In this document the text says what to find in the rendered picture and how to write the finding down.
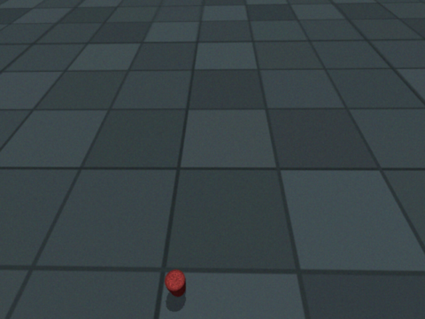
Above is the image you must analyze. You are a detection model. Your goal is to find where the cup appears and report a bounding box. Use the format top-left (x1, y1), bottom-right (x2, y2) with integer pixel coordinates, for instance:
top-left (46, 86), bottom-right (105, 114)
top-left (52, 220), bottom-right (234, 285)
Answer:
top-left (165, 269), bottom-right (186, 297)

